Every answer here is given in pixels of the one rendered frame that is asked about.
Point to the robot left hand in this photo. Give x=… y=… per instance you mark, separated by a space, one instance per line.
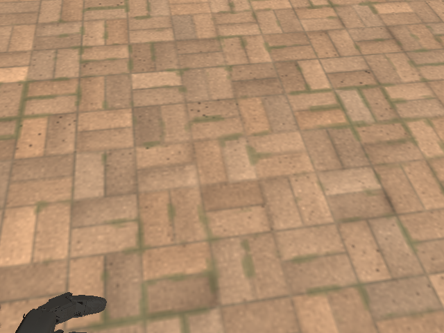
x=58 y=310

